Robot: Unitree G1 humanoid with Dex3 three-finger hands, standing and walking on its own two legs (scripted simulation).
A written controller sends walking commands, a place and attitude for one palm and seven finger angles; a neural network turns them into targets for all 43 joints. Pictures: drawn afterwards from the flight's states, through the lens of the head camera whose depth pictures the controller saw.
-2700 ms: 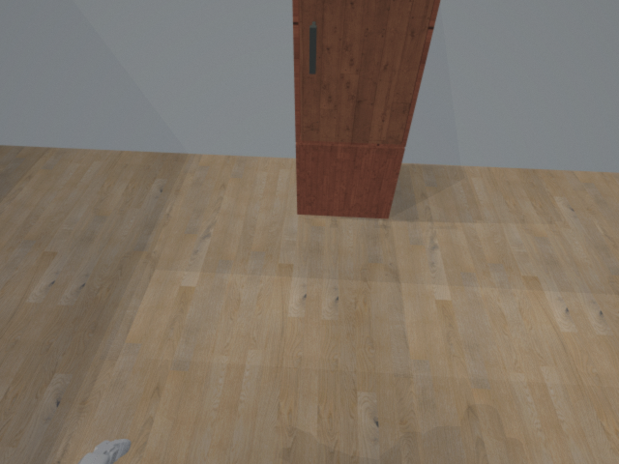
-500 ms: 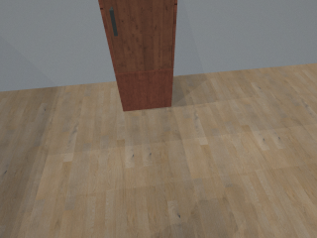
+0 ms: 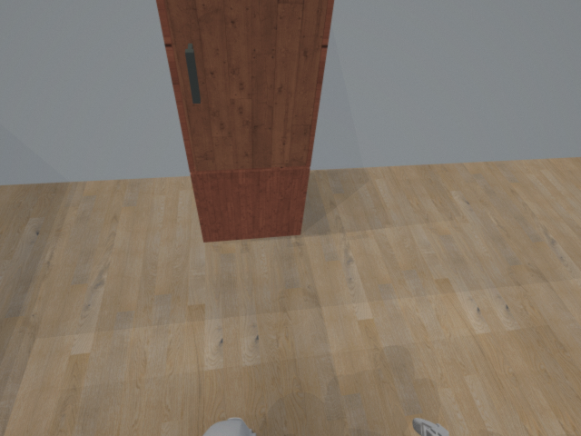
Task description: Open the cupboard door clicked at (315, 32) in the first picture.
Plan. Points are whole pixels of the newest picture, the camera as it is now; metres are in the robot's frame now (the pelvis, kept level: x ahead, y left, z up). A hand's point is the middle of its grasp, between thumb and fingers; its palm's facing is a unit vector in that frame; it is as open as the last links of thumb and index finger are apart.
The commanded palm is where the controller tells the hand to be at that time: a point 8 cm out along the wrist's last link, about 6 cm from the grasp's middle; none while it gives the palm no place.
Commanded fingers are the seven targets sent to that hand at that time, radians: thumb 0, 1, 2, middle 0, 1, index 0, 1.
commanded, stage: walk to a spot facing it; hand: left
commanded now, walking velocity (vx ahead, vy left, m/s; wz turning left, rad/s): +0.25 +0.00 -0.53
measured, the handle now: (193, 73) +0.90 +0.36 +0.02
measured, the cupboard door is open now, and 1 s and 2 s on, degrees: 0 0 0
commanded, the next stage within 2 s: turn to face it in 0.38 s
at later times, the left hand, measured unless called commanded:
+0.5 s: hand (201, 355) +0.26 +0.18 -0.15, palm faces -0.24 -0.95 -0.19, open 7.3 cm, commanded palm none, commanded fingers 0.00 0.90 0.90 -0.20 -0.30 -0.20 -0.30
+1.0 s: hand (192, 352) +0.27 +0.20 -0.18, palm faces -0.05 -0.98 -0.17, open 7.3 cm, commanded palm none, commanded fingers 0.00 0.90 0.90 -0.20 -0.30 -0.20 -0.30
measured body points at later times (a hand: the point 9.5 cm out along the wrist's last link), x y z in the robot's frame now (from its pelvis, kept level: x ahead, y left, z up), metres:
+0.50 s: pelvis +0.13 +0.02 +0.02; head +0.15 +0.02 +0.47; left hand +0.27 +0.23 -0.13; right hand +0.04 -0.19 -0.14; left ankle +0.12 +0.10 -0.72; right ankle +0.16 -0.13 -0.68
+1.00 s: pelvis +0.16 +0.03 +0.00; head +0.19 +0.06 +0.45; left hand +0.28 +0.26 -0.16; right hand +0.17 -0.23 -0.13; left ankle +0.19 +0.11 -0.72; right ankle +0.13 -0.11 -0.68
